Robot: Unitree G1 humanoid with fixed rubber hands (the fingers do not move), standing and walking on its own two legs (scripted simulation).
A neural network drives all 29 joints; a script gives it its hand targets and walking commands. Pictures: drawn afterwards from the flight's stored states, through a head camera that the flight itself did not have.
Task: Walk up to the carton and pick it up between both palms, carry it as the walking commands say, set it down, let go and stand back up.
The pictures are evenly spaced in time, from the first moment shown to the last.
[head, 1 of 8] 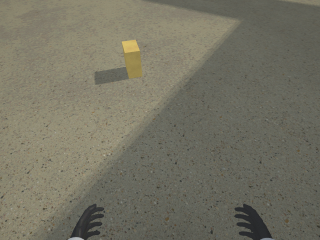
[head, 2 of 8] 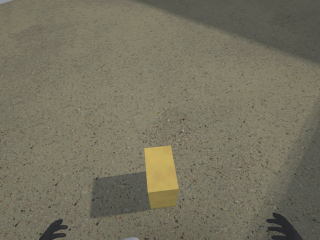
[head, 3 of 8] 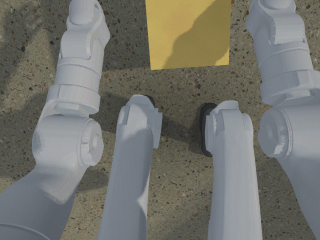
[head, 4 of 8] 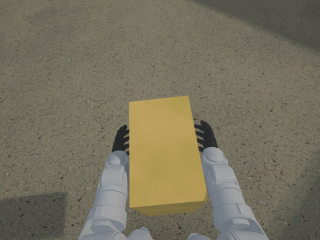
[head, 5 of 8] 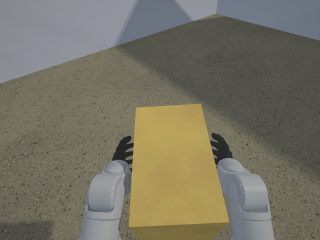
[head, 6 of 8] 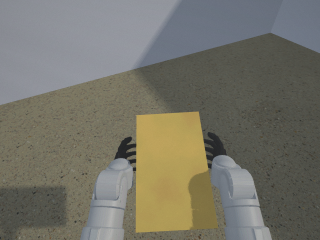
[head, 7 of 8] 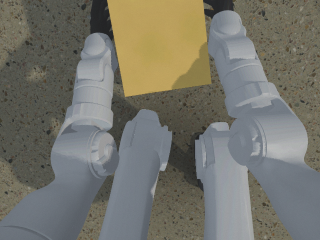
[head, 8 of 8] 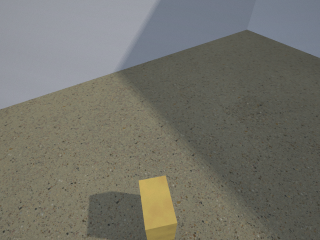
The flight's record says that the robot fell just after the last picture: no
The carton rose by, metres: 0.67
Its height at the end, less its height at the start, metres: +0.00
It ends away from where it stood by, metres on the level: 2.76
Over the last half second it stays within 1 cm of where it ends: yes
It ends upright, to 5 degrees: yes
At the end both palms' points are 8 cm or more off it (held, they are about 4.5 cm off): yes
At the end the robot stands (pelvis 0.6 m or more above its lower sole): yes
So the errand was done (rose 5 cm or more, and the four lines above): yes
